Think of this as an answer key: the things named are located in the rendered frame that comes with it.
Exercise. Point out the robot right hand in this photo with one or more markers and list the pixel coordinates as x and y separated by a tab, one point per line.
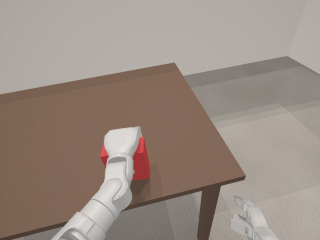
254	218

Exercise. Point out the robot left hand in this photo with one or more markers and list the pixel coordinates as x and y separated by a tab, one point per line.
122	141

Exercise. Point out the sponge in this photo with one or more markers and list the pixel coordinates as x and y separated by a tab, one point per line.
140	158

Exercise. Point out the robot left forearm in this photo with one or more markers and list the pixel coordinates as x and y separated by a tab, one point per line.
114	195

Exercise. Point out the table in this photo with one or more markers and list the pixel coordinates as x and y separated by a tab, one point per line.
51	139

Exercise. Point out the robot right forearm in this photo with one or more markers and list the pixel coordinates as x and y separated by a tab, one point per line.
263	233

